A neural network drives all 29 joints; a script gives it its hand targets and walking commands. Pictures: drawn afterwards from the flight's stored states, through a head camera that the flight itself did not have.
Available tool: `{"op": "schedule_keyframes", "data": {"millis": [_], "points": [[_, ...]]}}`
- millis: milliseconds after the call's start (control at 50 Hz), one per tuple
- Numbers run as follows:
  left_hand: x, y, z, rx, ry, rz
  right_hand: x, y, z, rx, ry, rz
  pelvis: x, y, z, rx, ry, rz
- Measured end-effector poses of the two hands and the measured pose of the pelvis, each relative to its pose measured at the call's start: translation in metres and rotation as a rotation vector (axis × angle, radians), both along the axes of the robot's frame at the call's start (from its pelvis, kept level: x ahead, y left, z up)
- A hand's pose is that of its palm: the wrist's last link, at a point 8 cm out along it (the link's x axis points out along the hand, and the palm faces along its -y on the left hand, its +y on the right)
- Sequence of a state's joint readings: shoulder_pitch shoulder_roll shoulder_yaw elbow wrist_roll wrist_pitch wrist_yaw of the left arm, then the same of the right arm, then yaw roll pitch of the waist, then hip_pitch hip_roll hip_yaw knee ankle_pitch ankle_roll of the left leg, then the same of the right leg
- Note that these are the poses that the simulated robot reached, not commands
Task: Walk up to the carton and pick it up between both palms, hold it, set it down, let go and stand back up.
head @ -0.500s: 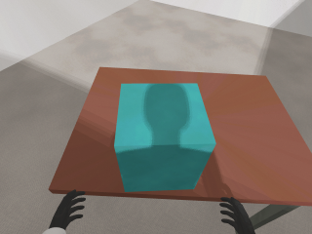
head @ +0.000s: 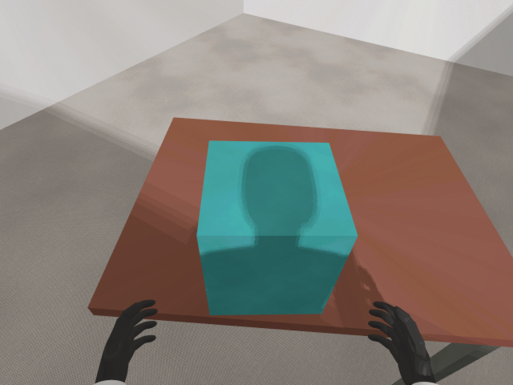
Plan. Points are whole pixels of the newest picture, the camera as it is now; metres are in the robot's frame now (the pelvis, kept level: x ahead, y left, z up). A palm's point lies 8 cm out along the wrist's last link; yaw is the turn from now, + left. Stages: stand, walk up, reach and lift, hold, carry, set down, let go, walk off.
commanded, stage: reach and lift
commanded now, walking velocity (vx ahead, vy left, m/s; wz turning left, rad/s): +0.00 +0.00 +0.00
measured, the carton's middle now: (267, 231) +0.36 +0.01 +0.02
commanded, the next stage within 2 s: none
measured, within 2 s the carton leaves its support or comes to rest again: neither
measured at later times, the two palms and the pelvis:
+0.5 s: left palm (134, 301) +0.21 +0.19 +0.05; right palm (417, 323) +0.21 -0.21 +0.04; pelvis +0.00 +0.00 +0.00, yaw -1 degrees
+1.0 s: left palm (134, 232) +0.27 +0.20 +0.12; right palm (424, 256) +0.29 -0.22 +0.09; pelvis +0.01 +0.00 +0.00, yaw -1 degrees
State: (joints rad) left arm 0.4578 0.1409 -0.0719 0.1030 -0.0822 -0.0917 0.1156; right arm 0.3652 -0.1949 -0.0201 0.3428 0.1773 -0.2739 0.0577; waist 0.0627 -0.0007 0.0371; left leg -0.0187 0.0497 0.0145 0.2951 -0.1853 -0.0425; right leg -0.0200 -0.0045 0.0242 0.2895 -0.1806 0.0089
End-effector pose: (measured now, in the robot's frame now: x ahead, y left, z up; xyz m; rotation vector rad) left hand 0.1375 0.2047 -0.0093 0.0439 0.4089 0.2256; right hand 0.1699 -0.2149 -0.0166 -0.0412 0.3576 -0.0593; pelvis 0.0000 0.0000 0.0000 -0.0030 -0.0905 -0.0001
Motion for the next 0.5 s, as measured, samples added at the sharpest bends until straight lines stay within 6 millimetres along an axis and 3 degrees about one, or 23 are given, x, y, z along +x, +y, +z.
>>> {"op": "schedule_keyframes", "data": {"millis": [140, 240, 500], "points": [[-0.004, -0.009, 0.004, -0.024, -0.034, 0.007, -0.01, 0.004, 0.003, 0.034, -0.012, -0.034, -0.005, -0.007, 0.0, 0.009, -0.001, -0.006], [0.006, -0.016, 0.008, -0.048, -0.054, -0.006, -0.01, 0.003, 0.008, 0.047, -0.009, -0.055, -0.008, -0.01, -0.001, 0.013, 0.005, -0.01], [0.068, -0.015, 0.057, -0.041, -0.103, -0.049, 0.039, 0.005, 0.057, 0.062, -0.087, -0.056, -0.002, -0.004, 0.0, 0.013, 0.027, -0.022]]}}
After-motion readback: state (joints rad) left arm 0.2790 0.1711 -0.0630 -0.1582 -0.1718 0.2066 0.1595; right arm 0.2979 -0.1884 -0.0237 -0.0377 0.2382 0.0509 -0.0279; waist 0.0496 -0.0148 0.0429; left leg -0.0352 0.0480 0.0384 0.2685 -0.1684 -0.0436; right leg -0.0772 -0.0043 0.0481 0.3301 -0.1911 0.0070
